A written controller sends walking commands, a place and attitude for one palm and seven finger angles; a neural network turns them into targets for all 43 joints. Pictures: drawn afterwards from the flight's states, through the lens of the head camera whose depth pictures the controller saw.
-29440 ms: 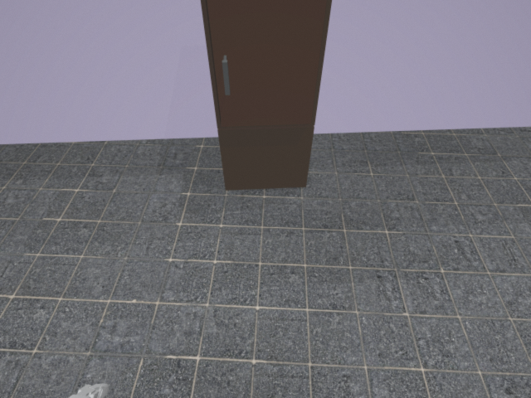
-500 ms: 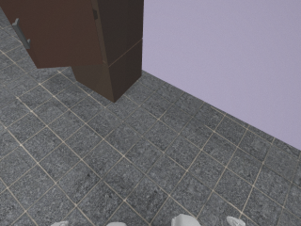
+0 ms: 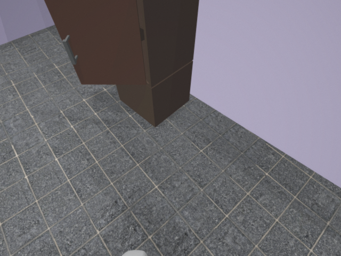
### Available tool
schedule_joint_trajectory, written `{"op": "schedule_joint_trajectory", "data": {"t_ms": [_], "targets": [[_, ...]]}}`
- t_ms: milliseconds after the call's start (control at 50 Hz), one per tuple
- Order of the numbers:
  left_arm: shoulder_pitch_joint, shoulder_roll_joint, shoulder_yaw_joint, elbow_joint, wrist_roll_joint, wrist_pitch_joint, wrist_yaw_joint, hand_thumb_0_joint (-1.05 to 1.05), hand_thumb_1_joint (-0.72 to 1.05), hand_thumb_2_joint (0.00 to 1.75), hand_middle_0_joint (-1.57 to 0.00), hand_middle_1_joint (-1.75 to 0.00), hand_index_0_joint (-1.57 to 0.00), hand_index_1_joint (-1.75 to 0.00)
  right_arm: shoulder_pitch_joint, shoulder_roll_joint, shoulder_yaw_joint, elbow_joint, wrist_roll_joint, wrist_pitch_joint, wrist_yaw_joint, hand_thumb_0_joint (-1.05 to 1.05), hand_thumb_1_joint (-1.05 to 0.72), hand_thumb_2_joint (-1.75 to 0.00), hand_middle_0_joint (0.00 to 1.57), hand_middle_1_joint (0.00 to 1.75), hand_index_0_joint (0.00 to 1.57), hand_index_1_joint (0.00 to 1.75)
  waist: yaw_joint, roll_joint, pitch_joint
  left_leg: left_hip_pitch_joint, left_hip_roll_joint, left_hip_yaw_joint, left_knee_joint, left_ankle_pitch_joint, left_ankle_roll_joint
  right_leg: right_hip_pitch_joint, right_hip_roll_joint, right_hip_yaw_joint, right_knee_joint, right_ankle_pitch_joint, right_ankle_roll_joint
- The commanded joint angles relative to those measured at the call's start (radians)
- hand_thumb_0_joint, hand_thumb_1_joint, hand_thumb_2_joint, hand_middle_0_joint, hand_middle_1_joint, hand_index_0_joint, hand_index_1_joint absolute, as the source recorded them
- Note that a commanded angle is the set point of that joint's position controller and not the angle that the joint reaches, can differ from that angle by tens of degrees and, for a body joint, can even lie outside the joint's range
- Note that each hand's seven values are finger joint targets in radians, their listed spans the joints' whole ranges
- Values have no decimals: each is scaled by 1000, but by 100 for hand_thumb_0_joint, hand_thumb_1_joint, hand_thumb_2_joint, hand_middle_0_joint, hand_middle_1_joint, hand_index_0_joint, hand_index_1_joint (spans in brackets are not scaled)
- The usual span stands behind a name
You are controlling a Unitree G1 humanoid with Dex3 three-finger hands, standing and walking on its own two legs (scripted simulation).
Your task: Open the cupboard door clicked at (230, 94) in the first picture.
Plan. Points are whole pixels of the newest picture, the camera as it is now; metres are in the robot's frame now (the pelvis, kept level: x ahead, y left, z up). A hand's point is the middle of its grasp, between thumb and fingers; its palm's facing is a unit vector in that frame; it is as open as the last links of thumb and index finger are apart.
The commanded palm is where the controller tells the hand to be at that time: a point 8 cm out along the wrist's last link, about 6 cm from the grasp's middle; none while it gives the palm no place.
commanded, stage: take the last steps up to it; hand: left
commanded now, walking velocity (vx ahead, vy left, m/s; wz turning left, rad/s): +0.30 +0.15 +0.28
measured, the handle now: (71, 50) +0.98 +0.57 -0.11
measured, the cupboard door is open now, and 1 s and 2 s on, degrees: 43 43 43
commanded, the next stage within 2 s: come to a stop and stand still in 1.26 s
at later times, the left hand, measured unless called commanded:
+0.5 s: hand (96, 235) +0.18 +0.22 -0.16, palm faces +0.09 -0.97 -0.22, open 7.4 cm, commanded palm none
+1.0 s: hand (71, 246) +0.15 +0.30 -0.20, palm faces +0.27 -0.95 -0.19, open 7.3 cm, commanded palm none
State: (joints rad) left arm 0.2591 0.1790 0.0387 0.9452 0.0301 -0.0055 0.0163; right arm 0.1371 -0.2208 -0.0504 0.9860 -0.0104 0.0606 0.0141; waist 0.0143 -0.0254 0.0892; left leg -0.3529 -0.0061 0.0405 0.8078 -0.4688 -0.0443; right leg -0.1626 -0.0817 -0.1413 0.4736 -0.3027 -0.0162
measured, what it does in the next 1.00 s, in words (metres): walks ahead: left foot, then right foot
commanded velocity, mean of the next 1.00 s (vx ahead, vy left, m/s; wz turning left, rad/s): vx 0.30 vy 0.15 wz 0.10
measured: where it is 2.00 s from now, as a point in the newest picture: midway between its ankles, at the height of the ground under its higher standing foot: (141, 211)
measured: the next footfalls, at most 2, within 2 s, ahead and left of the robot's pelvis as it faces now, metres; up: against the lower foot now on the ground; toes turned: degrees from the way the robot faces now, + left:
left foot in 0.12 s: +0.05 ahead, +0.12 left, +0.00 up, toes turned +7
right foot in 0.52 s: +0.22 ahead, -0.08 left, +0.00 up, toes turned -1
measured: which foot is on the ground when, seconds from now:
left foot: up 0.00-0.10, down 0.12-0.52, up 0.54-0.90, down 0.92-1.00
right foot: down 0.00-0.12, up 0.14-0.50, down 0.52-0.92, up 0.94-1.00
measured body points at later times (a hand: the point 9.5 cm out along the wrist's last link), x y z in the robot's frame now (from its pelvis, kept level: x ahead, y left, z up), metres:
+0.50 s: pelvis +0.10 +0.03 -0.01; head +0.12 +0.01 +0.44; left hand +0.18 +0.27 -0.14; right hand +0.07 -0.20 -0.17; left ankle +0.01 +0.12 -0.74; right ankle +0.17 -0.08 -0.73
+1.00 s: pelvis +0.25 +0.12 -0.02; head +0.28 +0.15 +0.43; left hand +0.14 +0.35 -0.18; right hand +0.41 -0.09 -0.14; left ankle +0.29 +0.23 -0.74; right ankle +0.19 -0.05 -0.69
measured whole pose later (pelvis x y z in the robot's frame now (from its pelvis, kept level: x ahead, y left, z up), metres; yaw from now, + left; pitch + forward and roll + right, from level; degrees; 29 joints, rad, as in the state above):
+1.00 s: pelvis +0.25 +0.12 -0.02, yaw +11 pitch +0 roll +0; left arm 0.37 0.21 0.07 1.11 0.03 0.01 -0.01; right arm 0.14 -0.20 -0.04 0.95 -0.03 -0.05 0.02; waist 0.04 -0.04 0.06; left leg -0.38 0.04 0.13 0.61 -0.22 0.05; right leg -0.28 -0.15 -0.08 0.95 -0.50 0.02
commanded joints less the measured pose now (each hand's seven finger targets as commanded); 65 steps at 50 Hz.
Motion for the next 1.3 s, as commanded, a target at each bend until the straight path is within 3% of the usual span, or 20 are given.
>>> {"op": "schedule_joint_trajectory", "data": {"t_ms": [0, 60, 100, 120, 200, 400, 440, 460, 500, 520, 560, 660, 780, 860, 880, 900, 920, 960, 1040, 1280], "targets": [[86, 231, 66, -8, -3, -25, 2, 0, 90, 90, -20, -30, -20, -30, -42, -49, -4, -89, -2, -47, 4, 0, -90, -90, 20, 30, 20, 30, 37, -142, -84, -17, 8, 40, -163, 40, 16, 119, -282, 224, -134, 318, -126], [23, 217, 67, -8, -11, -19, -12, 0, 90, 90, -20, -30, -20, -30, 79, -80, -8, -54, -8, -64, 0, 0, -90, -90, 20, 30, 20, 30, -39, -67, -74, 266, 4, 47, -394, 141, 55, -116, -220, 138, -22, 58, -53], [-57, 118, 44, -83, -15, -12, -28, 0, 90, 90, -20, -30, -20, -30, 274, -244, -47, -20, -27, -67, -18, 0, -90, -90, 20, 30, 20, 30, -123, 344, -95, 478, 379, -482, -573, 110, 271, -505, 12, -39, 484, -323, 48], [-132, 138, 41, -97, -3, -8, -21, 0, 90, 90, -20, -30, -20, -30, 289, -225, -38, -9, -21, -63, -24, 0, -90, -90, 20, 30, 20, 30, -133, 244, -68, 381, 394, -501, -597, 41, 317, -537, -14, 77, 613, -328, 26], [-79, 122, 39, -40, -2, -5, -39, 0, 90, 90, -20, -30, -20, -30, 168, -131, -5, -45, -14, -98, -38, 0, -90, -90, 20, 30, 20, 30, -28, 124, -12, 242, 266, -317, -620, 159, 260, -497, -50, 119, 667, -85, 29], [-157, 82, 24, -61, -4, -12, -41, 0, 90, 90, -20, -30, -20, -30, 251, -119, -1, 36, -14, -109, -29, 0, -90, -90, 20, 30, 20, 30, -24, 116, 2, 183, 209, -184, -573, 328, 253, -249, 10, 30, 235, -6, 40], [-79, 97, 33, -38, -3, -20, -39, 0, 90, 90, -20, -30, -20, -30, 235, -111, 0, 43, -11, -107, -29, 0, -90, -90, 20, 30, 20, 30, 19, 84, -11, 114, 175, -160, -476, 323, 218, -75, 34, 22, 117, 46, 32], [18, 121, 46, -10, -2, -27, -36, 0, 90, 90, -20, -30, -20, -30, 215, -103, 1, 41, -6, -108, -30, 0, -90, -90, 20, 30, 20, 30, 66, 31, -37, 22, 123, -117, -348, 287, 180, 105, 18, 51, 31, 67, 19], [252, 293, 87, 43, -1, -40, -22, 0, 90, 90, -20, -30, -20, -30, 226, -44, 2, -6, 4, -114, -19, 0, -90, -90, 20, 30, 20, 30, 137, -310, -173, -301, -50, 26, 182, -159, 75, 433, -440, 637, -231, -67, -154], [215, 287, 86, 28, -11, -36, -12, 0, 90, 90, -20, -30, -20, -30, 201, -96, -11, -12, -9, -103, -17, 0, -90, -90, 20, 30, 20, 30, 113, -207, -123, -321, 22, -64, 335, -140, 66, 283, -478, 691, -298, -287, -204], [77, 178, 62, 1, -9, -37, 1, 0, 90, 90, -20, -30, -20, -30, 119, -65, -16, -8, -16, -87, -7, 0, -90, -90, 20, 30, 20, 30, 58, -170, 9, -333, 104, -105, 394, 52, 54, 43, -396, 517, -327, -301, -153], [58, 123, 50, 30, -4, -70, -6, 0, 90, 90, -20, -30, -20, -30, 167, 21, -11, 26, -17, -60, 19, 0, -90, -90, 20, 30, 20, 30, -5, -107, -15, -191, 115, 3, 174, 249, 3, -61, -260, 148, -340, 38, -84], [92, 173, 54, 76, 0, -71, -14, 0, 90, 90, -20, -30, -20, -30, 41, 14, -8, -44, -14, -78, 39, 0, -90, -90, 20, 30, 20, 30, 29, -131, -12, -120, 79, 62, -141, 282, 4, 4, -256, 93, -297, 82, -83], [69, 187, 61, 83, 1, -51, -14, 0, 90, 90, -20, -30, -20, -30, 107, -37, -13, -39, -13, -97, 31, 0, -90, -90, 20, 30, 20, 30, -25, -108, -22, 151, 33, 110, -316, 261, 26, -98, -230, 55, -157, 40, -51], [65, 168, 58, 76, 0, -45, -19, 0, 90, 90, -20, -30, -20, -30, 218, -91, -24, -9, -16, -102, 20, 0, -90, -90, 20, 30, 20, 30, -75, 1, -81, 320, 40, 88, -361, 211, 42, -162, -174, 5, 24, 52, -26], [89, 104, 47, 56, -8, -39, -25, 0, 90, 90, -20, -30, -20, -30, 347, -207, -52, 19, -30, -109, 3, 0, -90, -90, 20, 30, 20, 30, -119, 274, -158, 485, 257, -214, -420, 154, 122, -344, -42, -77, 334, -139, 21], [26, 76, 32, 7, -9, -42, -24, 0, 90, 90, -20, -30, -20, -30, 442, -251, -57, 32, -27, -101, -17, 0, -90, -90, 20, 30, 20, 30, -152, 317, -174, 503, 388, -409, -541, 155, 223, -480, 28, -24, 602, -328, 24], [-44, 70, 27, -2, -9, -40, -17, 0, 90, 90, -20, -30, -20, -30, 312, -190, -37, 7, -21, -102, -30, 0, -90, -90, 20, 30, 20, 30, -101, 249, -131, 351, 391, -387, -564, 103, 261, -554, -40, 101, 812, -212, -8], [43, 59, 28, 52, -2, -19, -28, 0, 90, 90, -20, -30, -20, -30, 185, -86, -3, -12, -14, -126, -38, 0, -90, -90, 20, 30, 20, 30, -8, 129, -88, 227, 284, -153, -596, 355, 220, -449, -69, 100, 708, -41, 11], [-14, 58, 25, 4, 0, -15, -20, 0, 90, 90, -20, -30, -20, -30, 232, -80, 4, 55, -17, -110, -33, 0, -90, -90, 20, 30, 20, 30, 35, 48, -43, 177, 219, -6, -450, 546, 199, -83, 21, 24, 124, 94, -12]]}}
